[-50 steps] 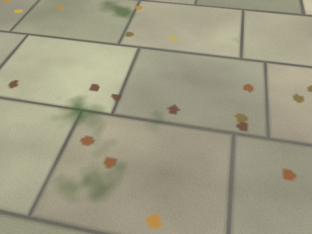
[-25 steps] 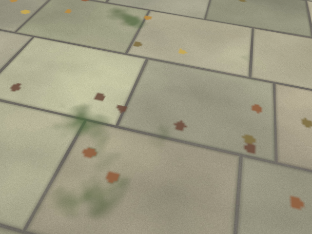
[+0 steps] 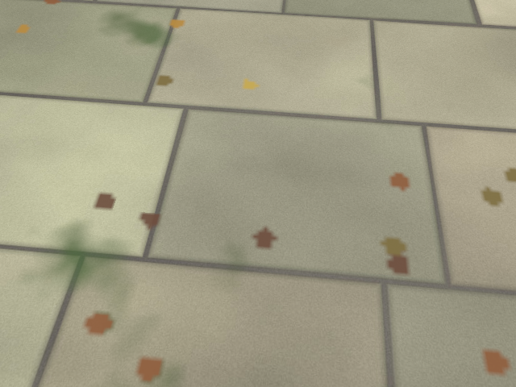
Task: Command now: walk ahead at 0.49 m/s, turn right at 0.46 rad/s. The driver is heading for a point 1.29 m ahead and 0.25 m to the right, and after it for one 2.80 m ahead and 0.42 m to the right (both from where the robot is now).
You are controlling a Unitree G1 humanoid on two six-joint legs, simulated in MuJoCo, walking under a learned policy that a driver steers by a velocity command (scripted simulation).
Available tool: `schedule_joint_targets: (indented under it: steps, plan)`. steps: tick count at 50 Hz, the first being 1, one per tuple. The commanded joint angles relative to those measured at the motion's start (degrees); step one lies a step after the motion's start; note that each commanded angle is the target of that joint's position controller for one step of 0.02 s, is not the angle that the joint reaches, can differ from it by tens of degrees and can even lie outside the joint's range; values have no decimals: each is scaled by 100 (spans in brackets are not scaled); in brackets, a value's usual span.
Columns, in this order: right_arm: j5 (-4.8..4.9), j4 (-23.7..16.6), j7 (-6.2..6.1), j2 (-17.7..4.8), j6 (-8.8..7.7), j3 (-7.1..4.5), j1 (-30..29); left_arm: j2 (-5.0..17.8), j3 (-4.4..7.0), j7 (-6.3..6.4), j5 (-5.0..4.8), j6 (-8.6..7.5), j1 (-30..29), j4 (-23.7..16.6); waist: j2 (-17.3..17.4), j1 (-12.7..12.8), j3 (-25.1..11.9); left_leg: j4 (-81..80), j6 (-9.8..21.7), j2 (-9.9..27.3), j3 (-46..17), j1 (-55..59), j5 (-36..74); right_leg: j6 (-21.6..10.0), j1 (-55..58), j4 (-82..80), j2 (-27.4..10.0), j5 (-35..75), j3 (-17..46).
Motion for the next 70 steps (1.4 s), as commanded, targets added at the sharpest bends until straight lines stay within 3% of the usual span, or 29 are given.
schedule_joint_targets:
  steps: [1, 2, 3, 4, 6, 8, 13, 19, 22, 24, 25, 26, 27, 28, 29, 31, 36, 42, 46, 48, 50, 51, 52, 53, 54, 55, 57, 64, 70]
  plan:
    - [32, -889, 63, -955, -255, -198, -554, 1137, 388, 74, -158, 84, 1328, 202, -170, 492, -833, 2457, 105, 255, -910, -3683, 553, -1355, 3320, -1996, -2346, -541, 3974]
    - [27, -892, 55, -916, -284, -202, -619, 849, 326, 79, -123, 57, 1155, 217, 280, 227, -354, 1948, 64, 445, -862, -3372, 753, -1128, 2502, -2156, -2120, 236, 3475]
    - [-61, -922, 51, -842, -190, -209, -718, 650, 261, 101, -133, 22, 1009, 207, 433, 19, -190, 1613, -3, 575, -879, -2987, 811, -833, 1935, -2216, -1716, 716, 2980]
    - [-122, -936, 74, -726, -66, -178, -481, 687, 251, 126, -132, -24, 984, 194, 156, -143, -263, 1371, -120, 611, -858, -2690, 754, -878, 1642, -2248, -1673, 1189, 2764]
    - [-184, -1032, 93, -653, 106, -176, -599, 758, 262, 127, -179, -126, 1199, 251, 114, -186, -226, 936, -310, 668, -754, -2616, 712, -859, 1377, -2283, -1465, 1667, 2476]
    - [-186, -1238, 124, -663, 172, -184, -1050, 928, 301, 152, -175, -142, 1404, 258, 29, -90, -124, 398, -466, 701, -604, -2873, 1136, -732, 1304, -2403, -1272, 1578, 2341]
    - [-134, -1721, 167, -706, 221, -186, -2223, 908, 301, 162, -167, -68, 2164, 326, -251, 396, -152, -764, -565, 545, -503, -3549, 2240, -234, 2035, -2241, -1109, 2088, 2425]
    - [-76, -2201, 216, -726, 147, -91, -3221, 939, 303, 260, -74, -14, 2665, 320, -434, 721, -121, -1816, -431, 179, -501, -3746, 2249, -286, 2997, -1773, -1232, 2820, 2781]
    - [-32, -2221, 182, -886, 66, -115, -2832, 1085, 347, 323, -50, -29, 2326, 190, -554, 381, -198, -2582, -218, -10, -600, -2621, 2001, -95, 2833, -1392, -1292, 3372, 2878]
    - [-4, -1827, 61, -1203, -19, -254, -1453, 1200, 368, 239, -78, -94, 1977, 86, -404, -256, -872, -3018, 22, -198, -537, -595, 1930, 186, 2340, -46, -959, 4261, 2669]
    - [-84, -1692, -40, -1451, -90, -337, -551, 1055, 335, 161, -145, -159, 1891, -26, -166, -649, -1506, -3110, 231, 517, -1174, 870, 1571, 285, 1561, 1202, -664, 3147, 2515]
    - [-251, -1714, -120, -1918, -72, -456, -62, 459, 214, 165, -326, -181, 2255, -232, 964, -549, -2266, -3241, 636, 2199, -3217, 2361, 1095, 462, 60, 2962, 39, -494, 1785]
    - [-167, -1729, -72, -1886, 24, -496, -364, 786, 250, 198, -209, -126, 2631, -284, 1492, -172, -2495, -3765, 1086, 2710, -4963, 2176, 898, 446, -670, 3811, 108, -2220, 1507]
    - [-98, -1825, -47, -1304, 58, -400, -840, 957, 286, 219, -59, -30, 2391, -140, 604, -6, -1510, -3908, 1031, 2472, -4312, 1262, 297, 450, -929, 4055, -342, -1665, 1451]
    - [-65, -1846, -19, -889, 48, -302, -1126, 892, 274, 158, -11, 5, 1999, -159, 51, -18, -829, -4100, 911, 2129, -3379, 468, 439, 490, -877, 3842, -529, -1231, 1353]
    - [-90, -1673, -6, -765, -19, -248, -1064, 682, 258, 44, 63, 84, 1787, -239, 324, 110, -393, -4410, 741, 1666, -2366, -286, 1316, 539, -660, 3437, -747, -999, 1279]
    - [5, -1284, 133, -820, -270, -283, -566, 451, 172, -87, 80, 192, 1316, -439, 483, 170, -314, -4737, 840, 1479, -1375, -352, 2686, 587, -960, 2831, -750, -513, 1292]
    - [53, -969, 165, -894, -218, -291, -155, 233, -48, -216, 67, 97, -151, -908, 469, -67, -129, -4883, 662, 1107, -465, -442, 3133, 735, -579, 665, -864, 633, 519]
    - [26, -711, 137, -1080, -139, -334, 304, 375, -67, -155, 54, 57, -602, -1058, 512, -188, -67, -4615, 651, 1420, -578, 168, 3665, 581, -336, 4, -815, 249, 297]
    - [22, -617, 105, -1132, -68, -343, 351, 452, -34, -99, 85, 13, -374, -987, 553, -41, -186, -4067, 588, 1469, -517, 444, 4590, 410, 145, -333, -631, -151, 219]
    - [74, -585, 87, -1009, -13, -287, 365, 694, 104, -2, 182, -104, 1075, -463, 237, 565, -1008, -2297, 385, 1106, -141, -33, 4918, 130, 2153, -867, -533, -12, 306]
    - [80, -868, 94, -760, -28, -201, 230, 1164, 234, 84, 289, -135, 2123, -297, -472, 967, -1781, -595, 238, 837, 91, -1166, 2877, -190, 3565, -999, -1979, -588, 1881]
    - [177, -1007, 125, -344, -12, -138, 736, 1624, 362, 148, 175, -55, 2213, -248, -1607, 664, -2181, 1103, 67, -123, 53, -3050, -673, -914, 4564, -1692, -3230, -730, 4326]
    - [30, -952, 65, -1013, 49, -318, 187, 1292, 323, 150, -37, -13, 1913, -276, -575, 686, -1509, 1424, 134, 181, -610, -3577, -389, -768, 4017, -1759, -2902, -713, 3940]
    - [55, -1065, 106, -920, 9, -322, -137, 974, 227, 136, -63, -40, 1465, -299, -525, 469, -870, 1255, 178, 379, -695, -3595, 136, -608, 3330, -1864, -2598, -209, 3120]
    - [79, -1033, 127, -796, -5, -300, -190, 714, 166, 106, -46, -85, 1204, -298, -391, 271, -594, 947, 151, 525, -689, -3305, 456, -437, 2723, -2066, -2320, 351, 2585]
    - [-50, -892, 179, -615, 128, -279, 43, 499, 111, 125, -79, -161, 1027, -240, -469, -41, -416, 590, 20, 647, -643, -2740, 712, -214, 2006, -2376, -1952, 702, 1914]
    - [-28, -1162, 289, -504, 277, -317, -1006, 554, 138, 162, -66, -331, 1634, 133, -342, 48, -13, -142, -164, 551, -766, -3490, 1903, -130, 2038, -2847, -1827, 1335, 861]
    - [-62, -1553, 344, -362, 233, -190, -2080, 577, 100, 237, -54, -344, 2015, 350, -326, 322, 197, -1600, 20, 407, -210, -3349, 2592, 59, 2533, -2747, -1878, 2131, 158]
